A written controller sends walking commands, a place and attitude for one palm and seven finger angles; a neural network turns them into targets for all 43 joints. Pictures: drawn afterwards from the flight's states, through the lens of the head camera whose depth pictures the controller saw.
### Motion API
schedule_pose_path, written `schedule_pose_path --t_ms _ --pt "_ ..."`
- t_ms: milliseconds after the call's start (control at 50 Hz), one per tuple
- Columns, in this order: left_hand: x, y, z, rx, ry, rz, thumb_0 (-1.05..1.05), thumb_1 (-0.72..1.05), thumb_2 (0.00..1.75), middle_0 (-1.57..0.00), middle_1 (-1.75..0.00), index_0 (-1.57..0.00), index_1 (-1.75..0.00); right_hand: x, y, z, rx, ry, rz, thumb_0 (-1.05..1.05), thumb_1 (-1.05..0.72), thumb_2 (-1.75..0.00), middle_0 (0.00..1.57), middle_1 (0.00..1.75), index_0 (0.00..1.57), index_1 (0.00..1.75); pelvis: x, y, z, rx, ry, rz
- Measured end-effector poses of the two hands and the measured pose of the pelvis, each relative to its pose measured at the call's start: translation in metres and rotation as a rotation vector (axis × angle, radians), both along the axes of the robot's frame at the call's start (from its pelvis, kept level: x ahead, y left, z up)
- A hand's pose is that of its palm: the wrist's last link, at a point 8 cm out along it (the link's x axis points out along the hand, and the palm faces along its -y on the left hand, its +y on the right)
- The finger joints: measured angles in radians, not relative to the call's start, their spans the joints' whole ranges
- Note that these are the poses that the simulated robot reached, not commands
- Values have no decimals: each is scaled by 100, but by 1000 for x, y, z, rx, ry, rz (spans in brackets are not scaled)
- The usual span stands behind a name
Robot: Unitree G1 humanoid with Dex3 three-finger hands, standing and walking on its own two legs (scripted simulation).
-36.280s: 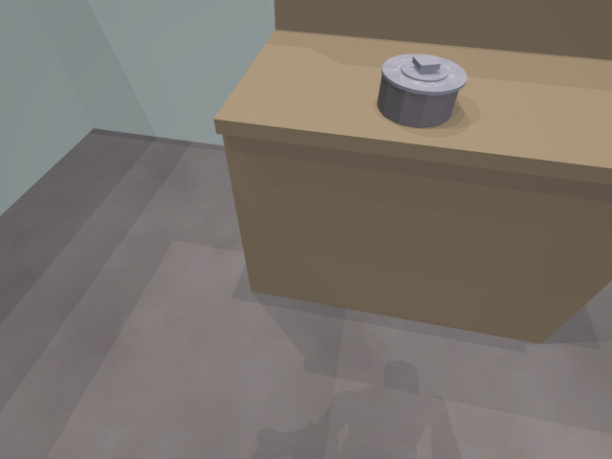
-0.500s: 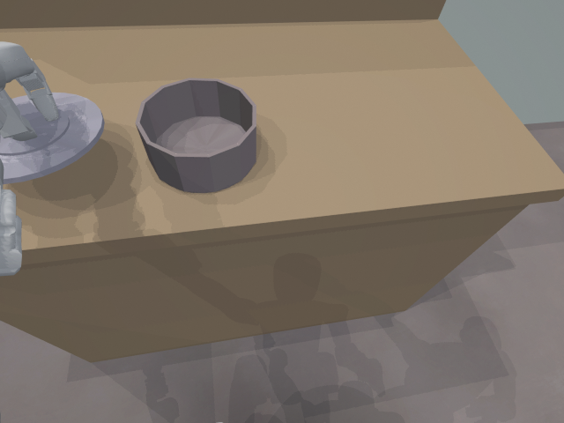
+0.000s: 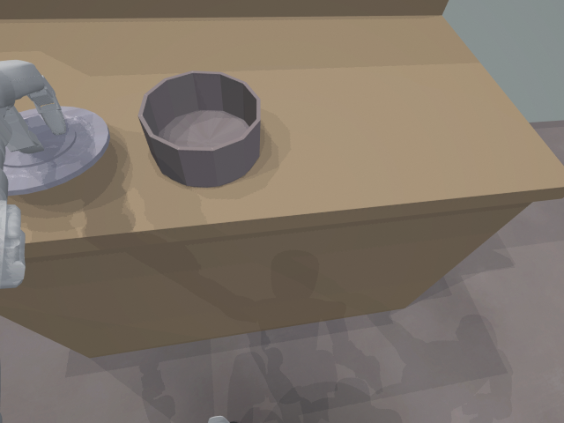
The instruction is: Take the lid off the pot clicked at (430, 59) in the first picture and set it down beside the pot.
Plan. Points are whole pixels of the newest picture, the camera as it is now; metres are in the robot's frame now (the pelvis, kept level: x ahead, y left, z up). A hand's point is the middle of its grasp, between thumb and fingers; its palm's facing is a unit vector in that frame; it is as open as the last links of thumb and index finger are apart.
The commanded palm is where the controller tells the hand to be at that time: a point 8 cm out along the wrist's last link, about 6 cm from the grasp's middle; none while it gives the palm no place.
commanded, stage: lower the lid onto the table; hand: left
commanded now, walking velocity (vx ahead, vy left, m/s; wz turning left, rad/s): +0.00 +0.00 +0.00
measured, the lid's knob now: (28, 131) +0.51 +0.31 +0.11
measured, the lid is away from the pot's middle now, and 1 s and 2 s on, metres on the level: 0.23 0.25 0.25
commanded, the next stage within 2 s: open the fingers wide in 0.52 s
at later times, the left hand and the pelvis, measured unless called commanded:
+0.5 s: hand (33, 142) +0.49 +0.30 +0.11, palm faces -0.50 -0.17 -0.85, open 6.8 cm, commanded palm +0.55 +0.29 +0.16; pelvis +0.00 +0.00 -0.01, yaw -1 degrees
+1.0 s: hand (23, 156) +0.48 +0.31 +0.09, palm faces -0.43 -0.10 -0.90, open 6.8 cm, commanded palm +0.52 +0.30 +0.15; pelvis -0.01 +0.01 -0.01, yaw +0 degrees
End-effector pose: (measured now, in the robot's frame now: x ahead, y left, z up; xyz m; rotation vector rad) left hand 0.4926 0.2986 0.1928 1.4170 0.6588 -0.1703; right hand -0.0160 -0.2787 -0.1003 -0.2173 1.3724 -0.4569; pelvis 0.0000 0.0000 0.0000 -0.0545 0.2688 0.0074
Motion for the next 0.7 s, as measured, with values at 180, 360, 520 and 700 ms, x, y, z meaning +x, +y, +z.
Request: schedule_pose_path --t_ms 180,360,520,700 --pt "3 -5 -13 -1 4 -30 2 32 77 -45 -96 -68 -107 -3 -1 -1 -17 2 -4 0 -90 -90 20 30 20 30 -2 1 -3 -4 12 -3" --pt "8 -1 -23 -9 4 -24 2 32 77 -45 -96 -68 -107 -19 1 0 -28 35 -32 0 -90 -90 20 30 20 30 -2 2 -6 -7 26 -12" --pt "11 5 -31 -3 15 -20 2 32 77 -45 -96 -69 -108 -31 5 0 -25 74 -50 0 -90 -90 20 30 20 30 -1 4 -8 -12 39 -13" --pt "6 5 -39 17 -39 -89 1 32 76 -45 -97 -70 -109 -31 10 -4 -6 78 -49 0 -90 -90 20 30 20 30 -3 7 -11 -14 45 -21"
